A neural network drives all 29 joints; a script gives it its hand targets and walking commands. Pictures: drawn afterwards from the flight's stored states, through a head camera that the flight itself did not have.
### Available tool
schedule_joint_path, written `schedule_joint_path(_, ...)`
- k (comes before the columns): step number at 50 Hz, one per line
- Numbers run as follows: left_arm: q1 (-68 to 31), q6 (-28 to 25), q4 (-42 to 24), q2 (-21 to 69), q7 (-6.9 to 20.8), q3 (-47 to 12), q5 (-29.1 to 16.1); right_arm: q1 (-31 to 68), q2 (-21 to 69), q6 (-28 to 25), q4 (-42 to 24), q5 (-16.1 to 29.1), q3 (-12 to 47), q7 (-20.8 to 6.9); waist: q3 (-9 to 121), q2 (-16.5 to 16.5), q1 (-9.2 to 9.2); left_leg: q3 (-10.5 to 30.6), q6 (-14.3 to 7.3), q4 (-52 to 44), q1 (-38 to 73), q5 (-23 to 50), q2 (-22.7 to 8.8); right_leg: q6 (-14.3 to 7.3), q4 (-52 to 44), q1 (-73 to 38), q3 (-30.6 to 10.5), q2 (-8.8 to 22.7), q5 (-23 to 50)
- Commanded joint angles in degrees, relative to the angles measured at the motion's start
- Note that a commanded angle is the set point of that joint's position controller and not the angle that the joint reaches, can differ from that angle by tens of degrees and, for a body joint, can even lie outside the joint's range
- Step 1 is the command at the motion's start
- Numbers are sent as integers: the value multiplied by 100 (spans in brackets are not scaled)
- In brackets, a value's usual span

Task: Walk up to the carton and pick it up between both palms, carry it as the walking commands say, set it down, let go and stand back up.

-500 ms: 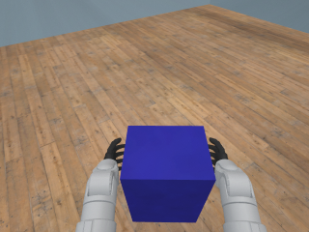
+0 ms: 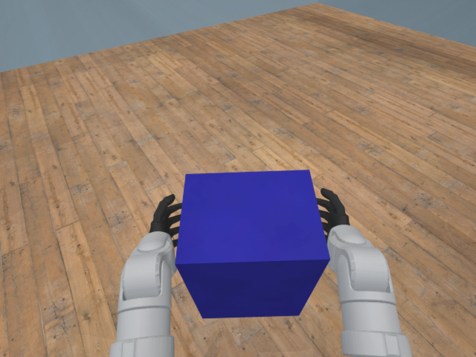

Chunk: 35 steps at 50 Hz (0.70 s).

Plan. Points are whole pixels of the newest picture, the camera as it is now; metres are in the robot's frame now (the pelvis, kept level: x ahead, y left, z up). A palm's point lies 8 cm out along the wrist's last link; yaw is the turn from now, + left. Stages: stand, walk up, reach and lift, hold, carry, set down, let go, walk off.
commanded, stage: carry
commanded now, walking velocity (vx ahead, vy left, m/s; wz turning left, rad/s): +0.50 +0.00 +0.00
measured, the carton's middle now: (249, 253) +0.30 +0.02 +0.01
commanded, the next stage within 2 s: none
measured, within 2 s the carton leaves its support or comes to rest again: neither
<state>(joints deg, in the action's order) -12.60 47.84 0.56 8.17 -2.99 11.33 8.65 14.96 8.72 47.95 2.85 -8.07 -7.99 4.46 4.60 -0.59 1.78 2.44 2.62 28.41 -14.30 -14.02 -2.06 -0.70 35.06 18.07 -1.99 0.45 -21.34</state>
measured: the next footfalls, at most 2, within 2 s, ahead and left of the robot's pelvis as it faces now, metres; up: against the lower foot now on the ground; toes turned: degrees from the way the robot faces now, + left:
left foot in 0.32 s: +0.21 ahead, +0.10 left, +0.00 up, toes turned +9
right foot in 0.54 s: +0.28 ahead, -0.12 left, +0.00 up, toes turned -10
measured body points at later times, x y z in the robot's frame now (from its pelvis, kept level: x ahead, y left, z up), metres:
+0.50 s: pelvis +0.19 -0.01 +0.01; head +0.16 -0.02 +0.46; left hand +0.45 +0.12 +0.08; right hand +0.43 -0.17 +0.08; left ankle +0.17 +0.10 -0.74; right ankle +0.19 -0.11 -0.72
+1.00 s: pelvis +0.51 +0.00 -0.02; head +0.51 +0.01 +0.43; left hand +0.77 +0.15 +0.04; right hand +0.77 -0.15 +0.05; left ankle +0.60 +0.09 -0.74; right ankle +0.26 -0.10 -0.69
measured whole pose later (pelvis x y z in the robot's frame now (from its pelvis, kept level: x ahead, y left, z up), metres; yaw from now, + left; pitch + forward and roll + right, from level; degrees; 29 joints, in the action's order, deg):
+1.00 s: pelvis +0.51 +0.00 -0.02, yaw -2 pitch +7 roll +3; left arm 1.1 64.8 -26.2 7.4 -9.7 3.6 0.8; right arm 0.4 7.4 63.7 -24.0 -1.0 -0.6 9.5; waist 8.2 -3.7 0.4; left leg -14.1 -4.8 35.1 -31.9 -9.2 -1.1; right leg 2.1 43.2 4.5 6.0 7.5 -28.4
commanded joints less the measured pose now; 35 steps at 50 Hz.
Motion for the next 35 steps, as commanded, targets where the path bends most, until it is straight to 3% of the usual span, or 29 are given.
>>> schedule_joint_path(1,-3655,355,-1471,5291,1018,-4796,-2164,2584,5276,310,-1165,1494,3801,-868,1849,672,-268,904,-1020,-984,1040,-859,-1117,-130,-815,225,471,-5,303)
schedule_joint_path(2,-3297,523,-1536,5282,959,-4784,-2175,2403,5354,479,-1271,1529,3905,-752,1879,140,-202,357,-761,-304,189,-1069,-881,-280,-1563,-803,108,144,191)
schedule_joint_path(3,-3241,671,-1745,5231,890,-4810,-2266,2316,5419,630,-1378,1568,3885,-653,1829,-707,-83,-672,-388,1041,-1140,-965,-50,-443,-2150,-2009,-1045,846,-248)
schedule_joint_path(4,-3006,825,-1712,4930,788,-4607,-2169,2372,5244,783,-1549,1575,3862,-537,1607,-1717,-35,-1030,-212,1912,-2637,-1514,316,-789,-2510,-3051,-2323,1702,-153)
schedule_joint_path(5,-2480,965,-1506,4975,646,-4473,-2116,2041,5165,938,-1696,1693,3937,-494,1575,-1413,-35,-681,-307,1880,-2809,-1944,143,-1116,-2502,-2847,-2697,2067,-22)
schedule_joint_path(6,-2018,1026,-1641,4902,540,-4228,-2030,2150,5093,1015,-2227,1880,4108,-454,1536,-1395,-27,-559,-297,2045,-2883,-1449,-115,-1186,-2458,-2758,-2529,2097,374)
schedule_joint_path(8,-2214,1169,-2229,4835,313,-4308,-2096,1972,5132,1261,-2332,2054,4130,-385,969,-446,-32,-689,-349,1186,-2522,-1149,-256,-1112,-2376,-1933,-1411,1733,657)
schedule_joint_path(9,-1833,1273,-2112,4848,238,-4179,-1939,2097,5030,1302,-2600,2094,4122,-319,1251,-261,17,-800,-419,1000,-2344,-933,-123,-1042,-2303,-2112,-1280,1660,1124)
schedule_joint_path(10,-1825,1337,-2327,4724,153,-4129,-1936,2024,5045,1385,-2616,2198,4122,-279,1164,-463,18,-804,-420,675,-2294,-984,-39,-994,-2246,-2194,-1100,1542,1146)
schedule_joint_path(11,-1857,1398,-2425,4677,54,-4147,-1933,1692,4880,1454,-2520,2070,4014,-231,1244,-400,-11,-1022,-448,139,-1855,-564,0,-899,-2155,-1945,-723,1534,1163)
schedule_joint_path(12,-1937,1395,-2750,4856,29,-4224,-2003,1950,4965,1403,-3184,2215,4030,-223,1431,-519,-56,-1213,-411,-612,-1567,-318,137,-876,-1840,-1995,-380,1308,1255)
schedule_joint_path(13,-1838,1435,-2825,4754,-9,-4186,-2024,1724,5038,1456,-3021,2216,4038,-164,1468,-694,-153,-1416,-359,-977,-919,333,221,-688,-1689,-1592,0,1129,1362)
schedule_joint_path(14,-1729,1487,-3104,4691,-50,-4252,-2064,1312,4989,1546,-3046,2212,4002,-139,1631,-502,-202,-1304,-392,-1270,123,548,151,-525,-1388,-1006,198,1095,1053)
schedule_joint_path(15,-1742,1503,-3176,4581,-96,-4183,-1996,1191,4852,1554,-3023,2152,3862,-77,1962,-253,-326,-818,-553,-1026,1544,358,-184,-278,-638,37,512,798,898)
schedule_joint_path(17,-1533,1618,-3363,4357,-90,-4152,-1991,992,4682,1690,-2957,2179,3887,-63,2185,1349,-420,1692,-1129,-1633,3186,-1076,-1928,231,945,2280,966,168,-357)
schedule_joint_path(18,-1354,1694,-3083,4364,-103,-4130,-1945,1058,4579,1675,-3085,2180,3858,-3,1838,1307,-406,2055,-1501,-1598,3126,-657,-2327,91,1447,2788,507,249,-555)
schedule_joint_path(19,-1661,1716,-3308,4486,-86,-4407,-2170,941,4648,1687,-3117,2062,3699,28,1838,1092,-442,1832,-1653,-1627,2811,-568,-2251,34,1285,2596,310,513,-429)
schedule_joint_path(20,-1870,1728,-3291,4564,-34,-4354,-2190,1163,4733,1671,-3312,1980,3710,47,1572,644,-420,1494,-1609,-1641,2525,-488,-2076,-12,596,2453,480,422,-698)
schedule_joint_path(21,-1662,1788,-3029,4620,14,-4337,-2283,1269,4602,1660,-3354,1921,3639,82,1284,591,-436,1426,-1481,-1889,1873,-668,-2062,-37,632,2335,615,361,-682)
schedule_joint_path(22,-1609,1754,-3073,4510,-9,-4249,-2257,1334,4654,1646,-3366,1942,3712,122,1305,175,-331,860,-1328,-1822,1341,-856,-1837,-111,-198,1592,697,328,-462)
schedule_joint_path(23,-1778,1653,-3467,4643,13,-4330,-2406,1330,4907,1596,-3456,2058,3874,98,1391,63,-248,308,-1189,-1750,1089,-889,-1639,-151,-745,982,965,227,174)
schedule_joint_path(26,-1404,1625,-3350,4587,-57,-4172,-2242,1492,4818,1604,-3661,2243,4058,71,1630,226,-204,-667,-610,-1116,8,-1052,-1053,-132,-1372,-867,1054,256,1017)
schedule_joint_path(28,-1153,1692,-3123,4586,-121,-4206,-2192,1303,4576,1652,-3650,2107,3877,98,1756,20,-88,-1139,-352,-66,-1382,-1092,-583,-403,-1680,-2168,-5,911,238)
schedule_joint_path(29,-1234,1688,-3334,4416,-155,-4277,-2170,1047,4503,1711,-3495,2015,3859,76,1622,-621,-26,-1322,-251,920,-1831,-1013,-290,-672,-2390,-2277,-1131,1600,-656)
schedule_joint_path(30,-1075,1688,-3067,4344,-200,-4112,-1995,1337,4417,1742,-3500,2107,3958,33,1324,-1135,-2,-1231,-256,1425,-2621,-1609,-136,-1102,-2450,-2631,-1882,2020,-218)
schedule_joint_path(31,-969,1675,-2985,4252,-241,-3951,-1878,1205,4480,1796,-3243,2172,3998,32,962,-1228,22,-960,-194,1948,-3140,-2043,-288,-1259,-2536,-2700,-2046,2275,737)
schedule_joint_path(32,-881,1704,-3046,4281,-235,-4071,-1908,1051,4272,1803,-3460,2140,3903,11,1301,-522,55,-931,-235,1824,-3533,-1890,-359,-1474,-2235,-3472,-1957,2440,1854)
schedule_joint_path(33,-993,1704,-3105,4235,-244,-4143,-1900,1115,4270,1795,-3330,2158,3890,-27,1148,-309,37,-811,-274,1980,-3575,-1755,-438,-1418,-2163,-3254,-1641,2400,2276)
schedule_joint_path(35,-1226,1744,-3132,4220,-237,-4304,-1968,979,4270,1814,-3008,2052,3737,-33,1010,62,4,-831,-337,1544,-3157,-1300,-424,-1173,-2179,-2797,-990,2175,2140)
